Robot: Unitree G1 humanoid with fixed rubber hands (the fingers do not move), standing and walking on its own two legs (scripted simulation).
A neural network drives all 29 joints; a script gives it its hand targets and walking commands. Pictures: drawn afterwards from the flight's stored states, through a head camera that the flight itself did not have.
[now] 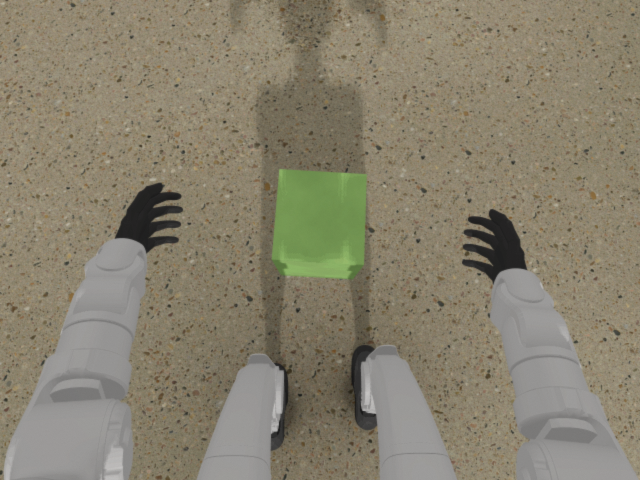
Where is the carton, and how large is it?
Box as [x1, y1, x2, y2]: [272, 169, 366, 279]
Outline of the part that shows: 279,169 272,249 272,260 279,272 284,275 352,279 363,265 366,174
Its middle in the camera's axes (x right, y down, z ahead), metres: +0.00 -0.02 +0.98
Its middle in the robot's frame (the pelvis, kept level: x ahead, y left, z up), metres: +0.51 +0.00 -0.56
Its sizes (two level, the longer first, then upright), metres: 0.210 0.200 0.250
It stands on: the floor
